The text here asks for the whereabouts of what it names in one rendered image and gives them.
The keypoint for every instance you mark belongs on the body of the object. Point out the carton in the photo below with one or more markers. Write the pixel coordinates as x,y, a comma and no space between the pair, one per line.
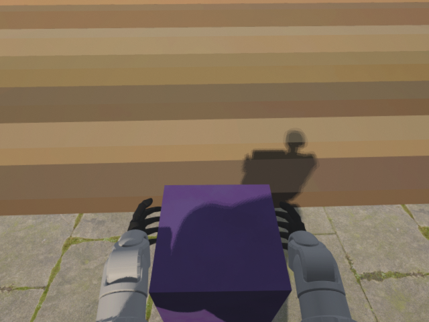
219,255

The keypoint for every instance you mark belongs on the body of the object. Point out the robot right hand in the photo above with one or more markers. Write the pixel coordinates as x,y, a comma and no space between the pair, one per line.
293,219

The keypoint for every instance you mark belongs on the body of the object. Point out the robot right forearm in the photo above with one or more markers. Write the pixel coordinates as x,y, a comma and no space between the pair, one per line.
319,286

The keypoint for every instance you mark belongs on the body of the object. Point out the robot left hand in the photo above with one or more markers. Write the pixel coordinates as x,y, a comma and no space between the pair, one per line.
139,222

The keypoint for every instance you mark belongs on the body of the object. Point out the robot left forearm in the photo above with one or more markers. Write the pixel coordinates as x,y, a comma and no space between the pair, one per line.
124,284

